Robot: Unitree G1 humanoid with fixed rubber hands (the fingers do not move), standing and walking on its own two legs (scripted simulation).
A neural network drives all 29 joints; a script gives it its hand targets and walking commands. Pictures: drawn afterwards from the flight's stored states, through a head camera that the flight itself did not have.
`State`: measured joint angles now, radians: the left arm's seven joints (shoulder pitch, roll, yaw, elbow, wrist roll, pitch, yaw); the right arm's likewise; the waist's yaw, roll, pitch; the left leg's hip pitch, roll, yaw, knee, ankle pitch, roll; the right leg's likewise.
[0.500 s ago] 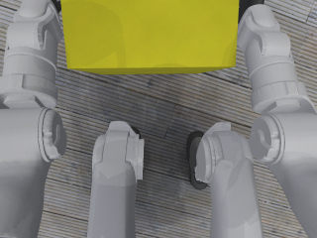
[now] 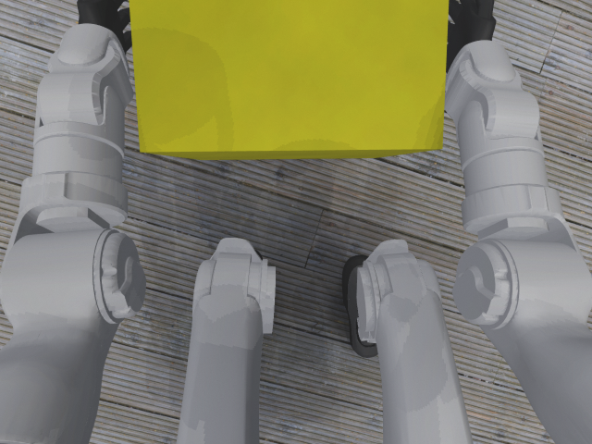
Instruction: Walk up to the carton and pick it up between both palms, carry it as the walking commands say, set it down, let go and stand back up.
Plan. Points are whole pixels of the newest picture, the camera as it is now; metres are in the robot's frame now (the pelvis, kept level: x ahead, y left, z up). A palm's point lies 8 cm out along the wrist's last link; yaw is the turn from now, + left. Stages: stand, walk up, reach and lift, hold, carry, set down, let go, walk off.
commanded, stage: reach and lift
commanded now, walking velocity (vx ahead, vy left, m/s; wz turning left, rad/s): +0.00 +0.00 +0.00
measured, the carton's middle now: (288, 31) +0.57 +0.06 -0.19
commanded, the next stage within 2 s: none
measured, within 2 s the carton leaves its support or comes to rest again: neither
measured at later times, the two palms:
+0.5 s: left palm (68, 19) +0.50 +0.24 -0.04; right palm (518, 37) +0.52 -0.13 -0.04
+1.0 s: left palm out of the picture +0.48 +0.23 +0.03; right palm out of the picture +0.50 -0.14 +0.04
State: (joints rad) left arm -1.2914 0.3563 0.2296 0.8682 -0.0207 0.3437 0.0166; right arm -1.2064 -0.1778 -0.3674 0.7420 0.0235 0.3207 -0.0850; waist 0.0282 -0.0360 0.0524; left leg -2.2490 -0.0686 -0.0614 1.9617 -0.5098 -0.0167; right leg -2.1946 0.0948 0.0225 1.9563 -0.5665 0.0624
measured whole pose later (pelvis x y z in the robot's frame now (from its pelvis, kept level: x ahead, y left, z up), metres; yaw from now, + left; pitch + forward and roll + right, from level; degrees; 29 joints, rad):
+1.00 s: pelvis +0.02 +0.00 +0.11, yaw +2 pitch +44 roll -2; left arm -1.02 0.21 0.34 0.79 0.09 0.38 -0.02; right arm -0.94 -0.08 -0.43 0.68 -0.08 0.35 -0.02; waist 0.01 -0.03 -0.16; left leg -1.89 -0.09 -0.09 1.60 -0.47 -0.03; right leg -1.85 0.11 0.06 1.60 -0.52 0.05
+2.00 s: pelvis +0.06 +0.00 +0.23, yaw +3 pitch +34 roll -1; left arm -0.65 0.09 0.33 0.67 0.12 0.36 -0.03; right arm -0.60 0.00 -0.39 0.61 -0.11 0.33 0.02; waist 0.00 -0.02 -0.22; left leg -1.33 -0.09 -0.12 1.15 -0.40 -0.02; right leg -1.29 0.10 0.10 1.14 -0.44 0.03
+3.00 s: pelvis +0.09 +0.00 +0.33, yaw +3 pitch +12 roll +0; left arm -0.35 -0.01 0.31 0.51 0.22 0.49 -0.06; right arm -0.31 0.05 -0.34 0.46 -0.21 0.46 0.08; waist 0.00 -0.01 -0.13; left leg -0.52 -0.07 -0.12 0.54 -0.22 0.00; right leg -0.49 0.05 0.14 0.54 -0.25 0.02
